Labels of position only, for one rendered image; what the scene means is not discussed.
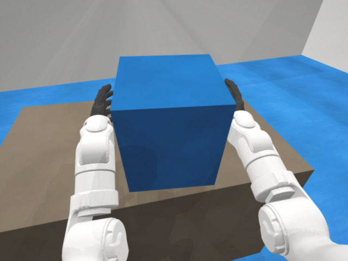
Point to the robot right forearm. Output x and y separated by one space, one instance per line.
270 179

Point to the right robot hand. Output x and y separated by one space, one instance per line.
235 94

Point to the carton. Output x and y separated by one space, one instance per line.
171 115

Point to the right robot upper arm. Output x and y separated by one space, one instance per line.
295 229

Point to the left robot upper arm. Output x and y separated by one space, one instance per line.
96 240

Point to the left robot hand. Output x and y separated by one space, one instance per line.
100 104

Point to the robot left forearm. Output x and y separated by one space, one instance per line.
95 192

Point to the pedestal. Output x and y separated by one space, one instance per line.
206 223

